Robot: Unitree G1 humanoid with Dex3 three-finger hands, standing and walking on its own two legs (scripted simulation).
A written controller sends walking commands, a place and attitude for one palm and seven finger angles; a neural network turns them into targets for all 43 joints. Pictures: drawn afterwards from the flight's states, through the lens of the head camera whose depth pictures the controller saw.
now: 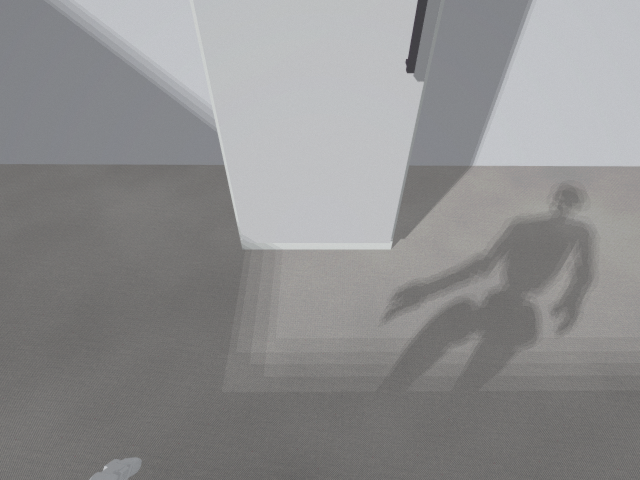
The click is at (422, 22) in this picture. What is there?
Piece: fridge door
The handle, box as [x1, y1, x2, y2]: [406, 0, 427, 72]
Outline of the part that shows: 427,0 418,0 409,54 408,58 406,59 407,72 413,72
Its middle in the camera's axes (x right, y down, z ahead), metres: +0.23 -0.54 +0.91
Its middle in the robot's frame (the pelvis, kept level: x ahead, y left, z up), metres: +1.08 -0.17 +0.18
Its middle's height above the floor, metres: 0.95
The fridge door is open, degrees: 0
